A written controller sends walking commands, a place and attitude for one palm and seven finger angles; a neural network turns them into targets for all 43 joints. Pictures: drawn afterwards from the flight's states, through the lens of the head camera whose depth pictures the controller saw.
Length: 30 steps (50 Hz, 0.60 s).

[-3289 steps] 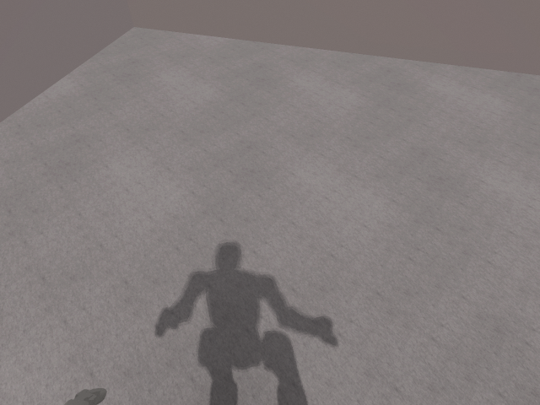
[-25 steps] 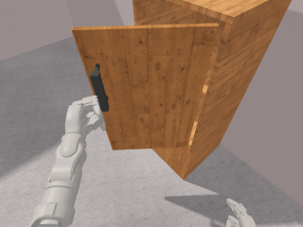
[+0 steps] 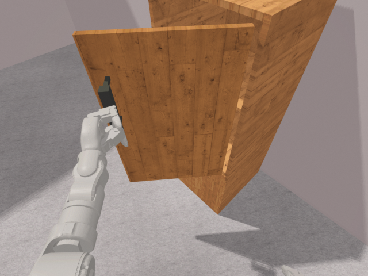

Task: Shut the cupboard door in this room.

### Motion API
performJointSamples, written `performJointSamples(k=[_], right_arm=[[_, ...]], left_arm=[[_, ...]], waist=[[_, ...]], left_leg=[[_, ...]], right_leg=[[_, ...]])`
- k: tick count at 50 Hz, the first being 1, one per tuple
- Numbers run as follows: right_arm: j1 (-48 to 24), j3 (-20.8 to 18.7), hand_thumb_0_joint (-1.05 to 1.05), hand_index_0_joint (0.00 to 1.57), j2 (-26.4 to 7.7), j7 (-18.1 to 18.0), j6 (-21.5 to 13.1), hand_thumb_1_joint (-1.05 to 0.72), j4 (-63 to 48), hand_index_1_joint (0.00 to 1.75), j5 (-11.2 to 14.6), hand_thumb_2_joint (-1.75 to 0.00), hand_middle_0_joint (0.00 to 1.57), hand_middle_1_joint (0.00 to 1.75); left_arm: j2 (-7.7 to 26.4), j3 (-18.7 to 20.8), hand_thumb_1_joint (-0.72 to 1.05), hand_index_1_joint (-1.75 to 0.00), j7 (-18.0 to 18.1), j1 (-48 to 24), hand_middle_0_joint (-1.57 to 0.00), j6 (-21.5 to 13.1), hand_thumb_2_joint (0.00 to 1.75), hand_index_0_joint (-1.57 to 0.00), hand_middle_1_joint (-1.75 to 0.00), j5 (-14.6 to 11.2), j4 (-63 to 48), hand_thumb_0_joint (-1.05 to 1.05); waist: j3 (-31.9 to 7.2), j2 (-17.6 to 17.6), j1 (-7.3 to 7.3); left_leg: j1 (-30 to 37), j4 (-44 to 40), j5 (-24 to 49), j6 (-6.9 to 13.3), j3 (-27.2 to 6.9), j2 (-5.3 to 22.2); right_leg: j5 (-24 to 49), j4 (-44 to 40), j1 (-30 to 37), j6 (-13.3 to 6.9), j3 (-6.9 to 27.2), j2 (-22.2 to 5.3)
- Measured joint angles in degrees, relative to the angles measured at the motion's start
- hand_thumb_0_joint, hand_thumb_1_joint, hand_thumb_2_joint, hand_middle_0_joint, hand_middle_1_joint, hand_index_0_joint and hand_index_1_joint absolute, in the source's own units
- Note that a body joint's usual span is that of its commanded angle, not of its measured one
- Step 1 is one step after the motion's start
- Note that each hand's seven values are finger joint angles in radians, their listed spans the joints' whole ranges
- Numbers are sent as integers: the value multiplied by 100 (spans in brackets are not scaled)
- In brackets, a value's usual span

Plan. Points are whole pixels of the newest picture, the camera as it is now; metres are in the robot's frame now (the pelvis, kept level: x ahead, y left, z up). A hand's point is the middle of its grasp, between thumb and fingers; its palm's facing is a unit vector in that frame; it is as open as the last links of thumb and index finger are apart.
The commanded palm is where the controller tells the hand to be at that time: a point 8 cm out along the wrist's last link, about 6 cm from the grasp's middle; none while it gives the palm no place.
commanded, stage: bring the fist close to the handle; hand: left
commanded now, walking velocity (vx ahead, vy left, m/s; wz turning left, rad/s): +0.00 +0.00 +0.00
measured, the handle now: (113, 106) +0.49 +0.19 +0.10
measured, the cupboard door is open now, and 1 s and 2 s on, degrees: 51 37 24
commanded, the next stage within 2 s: push the door shut along its arc in 0.08 s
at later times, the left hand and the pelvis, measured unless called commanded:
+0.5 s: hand (120, 122) +0.43 +0.16 +0.11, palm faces +0.07 -1.00 -0.02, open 3.3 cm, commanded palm +0.41 +0.20 +0.11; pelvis -0.01 +0.00 +0.00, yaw +2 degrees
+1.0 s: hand (138, 100) +0.50 +0.13 +0.11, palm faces -0.08 -1.00 -0.01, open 3.3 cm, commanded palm +0.49 +0.18 +0.11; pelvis -0.01 +0.00 -0.02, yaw +1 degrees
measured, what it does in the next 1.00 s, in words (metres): stands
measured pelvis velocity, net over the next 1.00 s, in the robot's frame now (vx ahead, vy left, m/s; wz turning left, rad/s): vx -0.01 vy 0.00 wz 0.01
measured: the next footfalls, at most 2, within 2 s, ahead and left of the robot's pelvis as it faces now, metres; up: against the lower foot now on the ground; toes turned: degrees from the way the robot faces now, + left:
none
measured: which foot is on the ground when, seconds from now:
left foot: down 0.00-1.00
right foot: down 0.00-1.00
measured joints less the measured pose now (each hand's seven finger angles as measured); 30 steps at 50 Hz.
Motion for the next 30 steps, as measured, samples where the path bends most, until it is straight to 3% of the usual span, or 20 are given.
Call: performJointSamples(k=[14,30], right_arm=[[-158,30,1,20,5,-45,-7,-90,-40,30,28,-90,20,30],[7,29,1,20,-32,-31,-92,-90,202,30,23,-90,20,30]], left_arm=[[143,32,90,-150,-199,-307,-130,-124,90,-130,-150,-32,412,2],[567,47,97,-150,-674,-1815,-130,-517,99,-130,-150,-44,2226,5]], waist=[[-4,-14,6],[9,-2,-144]], left_leg=[[-87,34,24,-3,-61,-5],[-646,345,-23,19,-171,-58]], right_leg=[[24,-5,-48,-5,-61,-3],[-49,265,-539,9,-177,-59]])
